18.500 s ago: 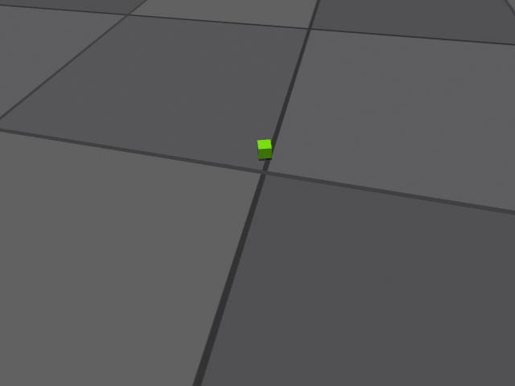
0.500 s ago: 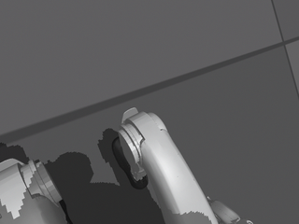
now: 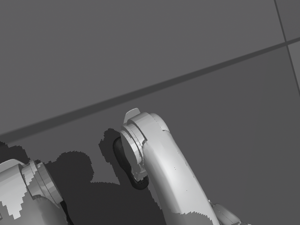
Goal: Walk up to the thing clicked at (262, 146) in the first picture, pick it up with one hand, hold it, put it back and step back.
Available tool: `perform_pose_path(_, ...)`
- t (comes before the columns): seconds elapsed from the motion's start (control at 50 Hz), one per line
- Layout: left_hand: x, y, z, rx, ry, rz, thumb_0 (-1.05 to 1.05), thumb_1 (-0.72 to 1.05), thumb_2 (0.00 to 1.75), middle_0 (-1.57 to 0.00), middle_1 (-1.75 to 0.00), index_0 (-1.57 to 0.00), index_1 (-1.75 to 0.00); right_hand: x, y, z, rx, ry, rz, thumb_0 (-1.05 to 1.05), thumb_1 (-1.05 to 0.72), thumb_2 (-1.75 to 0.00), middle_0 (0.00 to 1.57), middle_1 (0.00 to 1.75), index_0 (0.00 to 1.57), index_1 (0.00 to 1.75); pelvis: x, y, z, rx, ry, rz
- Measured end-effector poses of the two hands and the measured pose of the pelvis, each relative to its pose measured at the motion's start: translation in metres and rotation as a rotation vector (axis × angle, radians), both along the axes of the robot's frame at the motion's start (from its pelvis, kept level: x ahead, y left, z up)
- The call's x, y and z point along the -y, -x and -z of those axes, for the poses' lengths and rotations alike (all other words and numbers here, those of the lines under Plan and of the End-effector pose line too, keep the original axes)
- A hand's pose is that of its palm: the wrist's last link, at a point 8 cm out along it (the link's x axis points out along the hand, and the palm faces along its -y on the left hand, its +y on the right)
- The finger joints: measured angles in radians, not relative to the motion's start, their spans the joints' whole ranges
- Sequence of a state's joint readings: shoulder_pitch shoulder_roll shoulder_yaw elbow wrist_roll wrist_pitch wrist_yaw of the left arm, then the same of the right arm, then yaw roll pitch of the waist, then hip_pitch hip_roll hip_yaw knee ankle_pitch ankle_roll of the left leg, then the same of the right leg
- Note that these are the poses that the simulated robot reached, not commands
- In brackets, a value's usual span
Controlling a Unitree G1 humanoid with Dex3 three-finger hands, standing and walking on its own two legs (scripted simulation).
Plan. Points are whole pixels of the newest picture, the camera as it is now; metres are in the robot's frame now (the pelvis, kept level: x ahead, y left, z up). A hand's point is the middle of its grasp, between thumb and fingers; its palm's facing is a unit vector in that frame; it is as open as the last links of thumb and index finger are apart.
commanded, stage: settle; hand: left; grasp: from above
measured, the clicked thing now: out of the picture +0.49 +0.32 -0.29
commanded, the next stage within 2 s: lift in 0.66 s
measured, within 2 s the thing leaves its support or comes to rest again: leaves its support in 0.10 s
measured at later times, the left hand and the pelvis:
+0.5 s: hand out of the picture +0.47 +0.33 -0.16, palm faces -0.40 -0.19 -0.90, open 10.3 cm; pelvis +0.01 -0.01 +0.01, yaw +5 degrees
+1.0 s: hand out of the picture +0.46 +0.32 -0.10, palm faces -0.40 -0.20 -0.89, open 10.3 cm; pelvis +0.01 -0.02 +0.03, yaw +8 degrees
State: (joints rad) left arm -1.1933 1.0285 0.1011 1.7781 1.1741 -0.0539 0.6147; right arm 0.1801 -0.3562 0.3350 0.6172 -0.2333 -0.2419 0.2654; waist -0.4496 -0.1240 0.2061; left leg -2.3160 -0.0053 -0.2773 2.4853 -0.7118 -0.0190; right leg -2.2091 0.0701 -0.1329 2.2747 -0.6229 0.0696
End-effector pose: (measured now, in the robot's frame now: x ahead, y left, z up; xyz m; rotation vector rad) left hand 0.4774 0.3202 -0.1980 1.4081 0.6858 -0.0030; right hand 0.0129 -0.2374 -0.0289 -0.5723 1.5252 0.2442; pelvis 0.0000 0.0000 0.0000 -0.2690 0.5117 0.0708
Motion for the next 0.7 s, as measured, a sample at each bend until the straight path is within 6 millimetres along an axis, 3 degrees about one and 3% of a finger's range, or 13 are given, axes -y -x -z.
perform_pose_path(0.12, -0.004, -0.004, -0.009, 0.032, -0.009, -0.018, 0.00, -0.07, 0.61, -0.62, -0.67, -0.62, -0.67, 0.007, -0.003, -0.002, -0.008, 0.006, 0.020, 0.00, -0.92, -0.91, 0.20, 0.29, 0.20, 0.30, 0.002, -0.003, -0.002, -0.023, -0.007, -0.003)
perform_pose_path(0.22, -0.008, -0.009, -0.030, 0.067, -0.017, -0.019, 0.00, -0.06, 0.57, -0.64, -0.64, -0.64, -0.64, 0.016, -0.013, 0.000, 0.005, 0.008, 0.039, 0.00, -0.92, -0.91, 0.20, 0.29, 0.20, 0.30, 0.004, -0.007, -0.006, -0.050, -0.017, -0.008)
perform_pose_path(0.38, -0.010, -0.001, -0.072, 0.039, -0.032, -0.024, 0.00, -0.05, 0.53, -0.68, -0.59, -0.68, -0.59, 0.030, -0.049, 0.014, 0.092, -0.024, 0.052, 0.01, -0.91, -0.91, 0.20, 0.29, 0.20, 0.30, 0.006, -0.012, -0.012, -0.093, -0.043, -0.018)
perform_pose_path(0.5, -0.011, 0.007, -0.091, -0.008, -0.020, -0.024, 0.00, -0.07, 0.54, -0.70, -0.58, -0.69, -0.58, 0.034, -0.072, 0.031, 0.157, -0.046, 0.051, 0.01, -0.91, -0.91, 0.20, 0.29, 0.20, 0.30, 0.009, -0.009, -0.012, -0.086, -0.069, -0.034)
perform_pose_path(0.7, -0.006, 0.009, -0.108, 0.012, -0.013, 0.006, 0.00, -0.07, 0.55, -0.70, -0.57, -0.70, -0.57, 0.035, -0.075, 0.047, 0.153, -0.042, 0.086, 0.01, -0.91, -0.91, 0.19, 0.29, 0.20, 0.30, 0.015, -0.007, -0.011, -0.093, -0.101, -0.048)
